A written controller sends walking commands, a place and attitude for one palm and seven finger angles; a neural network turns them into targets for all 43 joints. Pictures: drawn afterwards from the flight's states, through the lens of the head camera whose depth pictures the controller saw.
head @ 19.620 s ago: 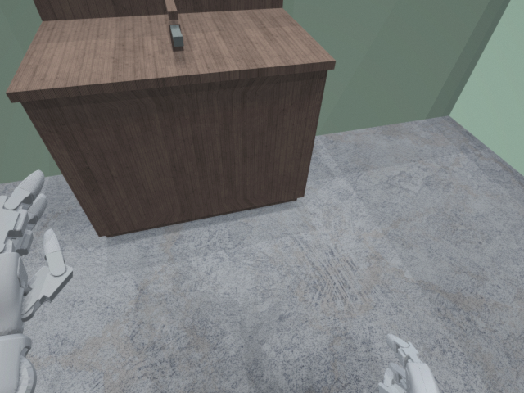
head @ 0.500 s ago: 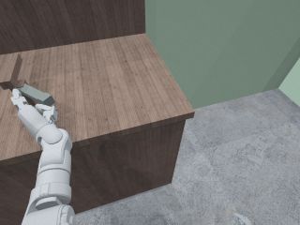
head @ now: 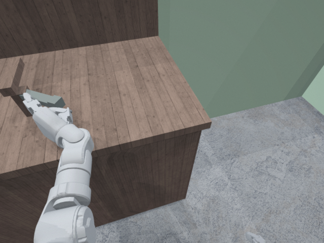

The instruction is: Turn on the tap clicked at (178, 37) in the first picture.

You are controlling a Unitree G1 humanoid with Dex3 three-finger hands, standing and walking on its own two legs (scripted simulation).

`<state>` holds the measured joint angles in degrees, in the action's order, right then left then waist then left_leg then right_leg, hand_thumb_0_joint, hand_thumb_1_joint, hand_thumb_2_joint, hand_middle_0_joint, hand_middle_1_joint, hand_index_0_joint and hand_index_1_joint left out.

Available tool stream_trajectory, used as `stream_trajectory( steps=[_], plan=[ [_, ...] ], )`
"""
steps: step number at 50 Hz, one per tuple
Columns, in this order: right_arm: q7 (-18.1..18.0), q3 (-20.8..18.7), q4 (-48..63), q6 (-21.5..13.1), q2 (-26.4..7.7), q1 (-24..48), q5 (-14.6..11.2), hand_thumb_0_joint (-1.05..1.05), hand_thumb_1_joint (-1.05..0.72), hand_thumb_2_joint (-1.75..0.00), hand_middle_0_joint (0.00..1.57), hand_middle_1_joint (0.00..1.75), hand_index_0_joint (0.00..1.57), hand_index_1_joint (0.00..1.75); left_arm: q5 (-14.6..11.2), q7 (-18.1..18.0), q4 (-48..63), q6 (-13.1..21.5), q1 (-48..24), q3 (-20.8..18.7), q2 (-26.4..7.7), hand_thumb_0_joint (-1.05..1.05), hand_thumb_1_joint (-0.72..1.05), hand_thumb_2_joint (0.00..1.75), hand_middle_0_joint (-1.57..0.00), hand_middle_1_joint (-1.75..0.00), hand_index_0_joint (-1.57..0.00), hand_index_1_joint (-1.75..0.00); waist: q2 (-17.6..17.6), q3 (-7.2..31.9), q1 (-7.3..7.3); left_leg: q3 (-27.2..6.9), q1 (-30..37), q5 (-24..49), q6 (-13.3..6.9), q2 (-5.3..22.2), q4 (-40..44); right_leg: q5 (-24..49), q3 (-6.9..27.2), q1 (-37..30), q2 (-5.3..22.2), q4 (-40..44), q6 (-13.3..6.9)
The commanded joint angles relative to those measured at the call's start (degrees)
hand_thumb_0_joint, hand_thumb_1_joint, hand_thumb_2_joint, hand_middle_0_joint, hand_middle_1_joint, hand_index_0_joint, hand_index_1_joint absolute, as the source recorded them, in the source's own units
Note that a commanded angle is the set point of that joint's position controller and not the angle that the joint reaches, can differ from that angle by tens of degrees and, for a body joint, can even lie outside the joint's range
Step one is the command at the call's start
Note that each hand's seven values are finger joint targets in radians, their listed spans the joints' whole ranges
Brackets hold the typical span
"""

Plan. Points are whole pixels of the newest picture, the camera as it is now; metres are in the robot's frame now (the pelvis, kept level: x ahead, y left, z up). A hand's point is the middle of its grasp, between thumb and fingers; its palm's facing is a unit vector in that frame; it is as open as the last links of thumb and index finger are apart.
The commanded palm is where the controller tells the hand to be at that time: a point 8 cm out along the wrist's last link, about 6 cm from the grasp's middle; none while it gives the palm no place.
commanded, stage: push the lever round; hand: left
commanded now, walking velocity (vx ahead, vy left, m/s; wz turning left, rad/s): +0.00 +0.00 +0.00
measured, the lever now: (56, 103) +0.43 +0.30 +0.12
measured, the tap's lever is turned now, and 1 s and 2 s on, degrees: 53 81 81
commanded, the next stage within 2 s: lift the hand up off the lever in 0.58 s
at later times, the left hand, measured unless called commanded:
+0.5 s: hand (76, 103) +0.43 +0.25 +0.11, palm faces +0.84 -0.53 -0.09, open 7.6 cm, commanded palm +0.39 +0.27 +0.11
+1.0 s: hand (75, 97) +0.46 +0.26 +0.12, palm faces +0.84 -0.54 -0.06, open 7.8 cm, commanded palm +0.39 +0.28 +0.12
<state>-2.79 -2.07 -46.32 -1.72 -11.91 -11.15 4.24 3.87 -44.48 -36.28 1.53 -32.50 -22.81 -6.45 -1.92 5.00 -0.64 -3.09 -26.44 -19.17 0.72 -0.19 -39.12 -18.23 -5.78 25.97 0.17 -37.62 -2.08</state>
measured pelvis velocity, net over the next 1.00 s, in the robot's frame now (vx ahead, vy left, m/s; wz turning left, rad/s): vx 0.00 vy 0.00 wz -0.03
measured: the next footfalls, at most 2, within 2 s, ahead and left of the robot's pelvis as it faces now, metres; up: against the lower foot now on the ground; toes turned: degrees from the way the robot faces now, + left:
none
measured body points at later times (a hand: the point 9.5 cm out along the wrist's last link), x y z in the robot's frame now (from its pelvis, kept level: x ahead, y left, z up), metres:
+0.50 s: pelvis +0.00 -0.01 +0.00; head +0.03 -0.02 +0.45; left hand +0.39 +0.28 +0.12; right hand +0.06 -0.27 -0.14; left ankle +0.01 +0.13 -0.72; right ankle +0.01 -0.10 -0.72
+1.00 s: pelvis +0.00 +0.00 +0.00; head +0.04 +0.00 +0.45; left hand +0.41 +0.28 +0.12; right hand +0.04 -0.26 -0.13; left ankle +0.01 +0.13 -0.72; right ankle +0.01 -0.10 -0.72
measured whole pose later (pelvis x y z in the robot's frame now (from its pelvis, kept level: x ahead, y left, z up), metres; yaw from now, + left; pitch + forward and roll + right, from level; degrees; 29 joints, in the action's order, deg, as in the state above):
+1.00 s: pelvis +0.00 +0.00 +0.00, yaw -2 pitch +9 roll -1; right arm -1.0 -2.6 -46.5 0.8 -12.8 -17.0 5.0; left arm 6.2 -44.2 -50.3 6.0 -41.9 -30.6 -13.4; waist -1.8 5.4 -4.9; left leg -1.8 -28.6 -19.3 0.6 1.1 -38.9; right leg -17.1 -4.4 28.3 -1.1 -36.3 -2.1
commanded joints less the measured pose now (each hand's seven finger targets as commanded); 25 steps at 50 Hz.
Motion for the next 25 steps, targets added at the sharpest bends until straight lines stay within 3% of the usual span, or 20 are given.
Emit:
stream_trajectory(
  steps=[1, 7, 8, 9, 10, 11, 13, 14, 15, 19, 20, 22, 24, 25],
  plan=[
    [-0.26, -2.09, 5.64, -1.52, -7.39, 1.16, 0.1, 0.0, -0.9, -0.9, 0.2, 0.3, 0.2, 0.3, 2.87, -0.48, 9.34, 3.24, -28.1, 1.35, -11.83, 0.0, 0.9, 0.9, -0.15, -0.15, -0.15, -0.15, 1.14, 16.18, -1.77, 1.07, 3.7, 13.19, -1.32, -0.7, 4.54, 12.42, 2.59, -8.74, 0.06, 4.71, 0.61],
    [0.17, -2.32, 5.81, -0.7, -7.3, -0.24, 0.23, 0.0, -0.9, -0.9, 0.2, 0.3, 0.2, 0.3, 3.72, -0.67, 7.25, 4.26, -28.44, -0.33, -13.62, 0.0, 0.9, 0.9, -0.15, -0.15, -0.15, -0.15, 0.46, 17.72, -1.62, 1.6, 3.3, 14.53, -1.66, -0.75, 3.86, 14.84, 2.82, -9.7, 0.01, 4.18, 0.62],
    [0.27, -2.3, 5.83, -0.68, -7.27, -0.21, 0.28, 0.0, -0.9, -0.9, 0.2, 0.3, 0.2, 0.3, 3.68, -0.59, 6.85, 4.31, -28.7, 0.66, -12.37, 0.0, 0.9, 0.9, -0.15, -0.15, -0.15, -0.15, 0.32, 17.26, -2.1, 1.76, 3.25, 14.45, -1.74, -0.82, 3.72, 15.02, 2.84, -9.3, -0.03, 4.23, 0.71],
    [0.2, -2.39, 5.58, -0.51, -7.6, -0.63, 0.34, 0.0, -0.9, -0.9, 0.2, 0.3, 0.2, 0.3, 3.82, -0.64, 6.05, 4.41, -28.5, -1.12, -14.33, 0.0, 0.9, 0.9, -0.15, -0.15, -0.15, -0.15, 0.69, 16.88, -1.73, 1.4, 2.82, 13.67, -1.72, -0.85, 4.0, 14.07, 2.7, -9.4, -0.12, 4.4, 0.68],
    [0.22, -2.33, 5.75, -0.51, -7.57, -0.67, 0.18, 0.0, -0.9, -0.9, 0.2, 0.3, 0.2, 0.3, 3.7, -0.45, 5.66, 4.6, -29.42, -0.11, -13.6, 0.0, 0.9, 0.9, -0.15, -0.15, -0.15, -0.15, 1.6, 16.55, -2.39, 1.51, 2.52, 13.02, -1.94, -0.77, 3.94, 13.75, 2.9, -8.91, -0.01, 4.45, 0.86],
    [0.17, -2.44, 5.62, -0.46, -7.65, -1.01, 0.25, 0.0, -0.9, -0.9, 0.2, 0.3, 0.2, 0.3, 3.71, -0.51, 5.36, 4.95, -30.07, -1.31, -14.95, 0.0, 0.9, 0.9, -0.15, -0.15, -0.15, -0.15, 2.5, 16.63, -2.39, 1.65, 2.24, 12.93, -2.15, -0.75, 3.83, 14.02, 2.97, -9.28, 0.02, 4.62, 0.98],
    [0.24, -2.48, 5.88, -0.33, -7.61, -1.01, 0.16, 0.0, -0.9, -0.9, 0.2, 0.3, 0.2, 0.3, 3.56, -0.37, 5.13, 5.22, -29.64, -1.31, -14.98, 0.0, 0.9, 0.9, -0.15, -0.15, -0.15, -0.15, 1.49, 17.12, -2.27, 2.12, 1.79, 12.14, -2.35, -1.01, 3.59, 13.91, 3.54, -9.75, 0.15, 5.0, 1.1],
    [0.1, -2.49, 5.39, -0.14, -7.83, -1.19, 0.22, 0.0, -0.9, -0.9, 0.2, 0.3, 0.2, 0.3, 3.92, -0.39, 4.16, 5.23, -30.44, -2.28, -16.59, 0.0, 0.9, 0.9, -0.15, -0.15, -0.15, -0.15, 0.23, 16.23, -2.31, 1.68, 1.59, 10.91, -2.2, -0.93, 4.02, 12.13, 3.4, -9.08, 0.08, 5.16, 0.96],
    [0.09, -2.36, 5.34, -0.22, -7.69, -1.38, 0.12, 0.0, -0.9, -0.9, 0.2, 0.3, 0.2, 0.3, 3.95, -0.22, 3.57, 5.44, -31.89, -0.57, -15.07, 0.0, 0.9, 0.9, -0.15, -0.15, -0.15, -0.15, 1.36, 15.59, -3.21, 1.8, 1.42, 10.21, -2.41, -0.88, 4.04, 11.66, 3.44, -8.37, 0.18, 5.31, 1.16],
    [0.12, -2.69, 4.84, 0.0, -8.08, -2.48, 0.42, 0.0, -0.9, -0.9, 0.2, 0.3, 0.2, 0.3, 4.36, -0.53, 1.93, 6.42, -33.06, -2.92, -17.94, 0.0, 0.9, 0.9, -0.15, -0.15, -0.15, -0.15, 0.27, 17.23, -2.95, 1.68, 1.68, 10.53, -2.54, -1.01, 3.71, 12.06, 3.55, -8.66, 0.03, 5.15, 1.05],
    [0.31, -2.49, 5.03, -0.05, -7.85, -2.84, 0.38, 0.0, -0.9, -0.9, 0.2, 0.3, 0.2, 0.3, 4.43, -0.45, 1.84, 6.58, -33.63, -1.71, -16.74, 0.0, 0.9, 0.9, -0.15, -0.15, -0.15, -0.15, -0.77, 17.32, -3.2, 1.79, 2.02, 11.45, -2.49, -1.0, 3.77, 13.06, 3.42, -8.47, 0.07, 4.83, 1.0],
    [0.48, -2.55, 4.79, -0.09, -8.0, -3.28, 0.47, 0.0, -0.9, -0.9, 0.2, 0.3, 0.2, 0.3, 4.25, -0.51, -0.31, 6.77, -33.33, -2.33, -17.13, 0.0, 0.9, 0.9, -0.15, -0.15, -0.15, -0.15, 1.51, 16.97, -3.38, 1.95, 0.95, 10.81, -2.76, -1.03, 3.36, 13.03, 3.57, -8.49, -0.02, 5.05, 1.27],
    [0.39, -2.68, 4.54, 0.19, -8.35, -3.82, 0.65, 0.0, -0.9, -0.9, 0.2, 0.3, 0.2, 0.3, 4.5, -0.67, -0.88, 7.08, -33.97, -4.29, -19.63, 0.0, 0.9, 0.9, -0.15, -0.15, -0.15, -0.15, 0.72, 17.63, -3.08, 1.87, 0.67, 10.49, -2.72, -1.11, 3.52, 12.7, 3.65, -8.93, -0.01, 5.0, 1.28],
    [0.48, -2.62, 4.76, 0.23, -8.19, -3.96, 0.45, 0.0, -0.9, -0.9, 0.2, 0.3, 0.2, 0.3, 4.42, -0.47, -1.62, 7.18, -34.1, -3.73, -19.27, 0.0, 0.9, 0.9, -0.15, -0.15, -0.15, -0.15, 1.23, 17.06, -3.47, 1.95, 0.28, 10.18, -2.77, -0.97, 3.57, 12.54, 3.65, -8.6, 0.07, 5.06, 1.4]
  ],
)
